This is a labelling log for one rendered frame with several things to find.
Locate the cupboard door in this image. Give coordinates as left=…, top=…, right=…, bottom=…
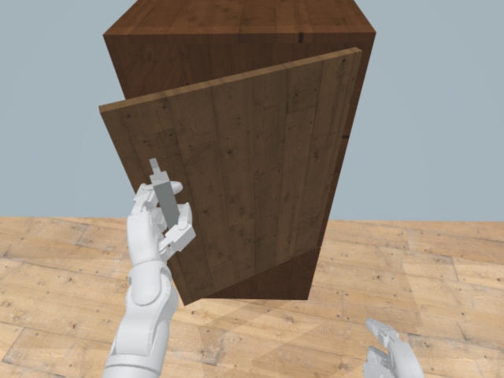
left=98, top=47, right=362, bottom=306

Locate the handle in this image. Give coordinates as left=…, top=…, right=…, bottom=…
left=150, top=158, right=180, bottom=230

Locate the robot right hand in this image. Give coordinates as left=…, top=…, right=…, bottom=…
left=363, top=318, right=425, bottom=378

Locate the robot left hand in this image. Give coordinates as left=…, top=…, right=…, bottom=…
left=127, top=181, right=195, bottom=267

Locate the left robot forearm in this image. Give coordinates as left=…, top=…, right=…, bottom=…
left=102, top=261, right=179, bottom=378

